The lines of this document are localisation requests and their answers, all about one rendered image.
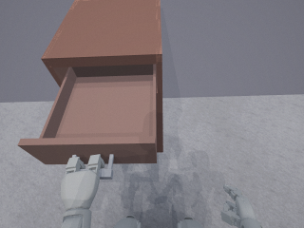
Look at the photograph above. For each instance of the robot right forearm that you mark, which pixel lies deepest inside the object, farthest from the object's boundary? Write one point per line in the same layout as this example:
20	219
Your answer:
250	223

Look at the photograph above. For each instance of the drawer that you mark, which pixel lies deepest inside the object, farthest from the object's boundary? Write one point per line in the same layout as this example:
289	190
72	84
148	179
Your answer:
107	110

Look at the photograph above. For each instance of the robot left hand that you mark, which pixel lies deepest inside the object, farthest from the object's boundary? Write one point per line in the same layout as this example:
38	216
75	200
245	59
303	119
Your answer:
79	188

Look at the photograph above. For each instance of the cabinet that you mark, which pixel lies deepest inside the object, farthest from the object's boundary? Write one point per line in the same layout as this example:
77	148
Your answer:
101	33

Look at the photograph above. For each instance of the handle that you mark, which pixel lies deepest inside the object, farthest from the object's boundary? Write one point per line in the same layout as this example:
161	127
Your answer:
104	174

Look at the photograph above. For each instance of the robot right hand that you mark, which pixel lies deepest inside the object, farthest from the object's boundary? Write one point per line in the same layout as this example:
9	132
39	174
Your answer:
235	213

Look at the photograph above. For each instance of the robot left thigh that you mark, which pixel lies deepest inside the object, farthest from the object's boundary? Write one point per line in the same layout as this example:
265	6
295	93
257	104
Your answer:
128	223

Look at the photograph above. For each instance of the robot left forearm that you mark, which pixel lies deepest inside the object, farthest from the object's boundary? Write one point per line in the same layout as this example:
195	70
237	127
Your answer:
76	218

